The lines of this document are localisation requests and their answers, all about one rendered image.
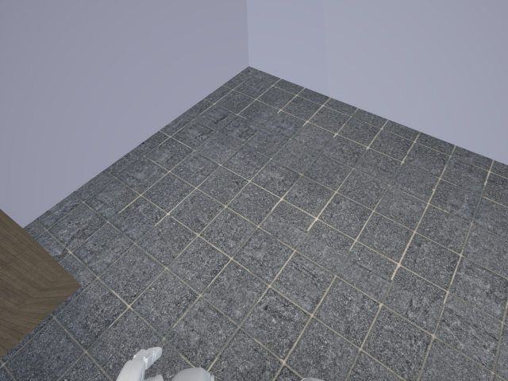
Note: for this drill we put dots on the robot left hand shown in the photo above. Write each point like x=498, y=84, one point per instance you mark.
x=134, y=369

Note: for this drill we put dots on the cabinet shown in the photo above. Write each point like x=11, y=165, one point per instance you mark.
x=32, y=283

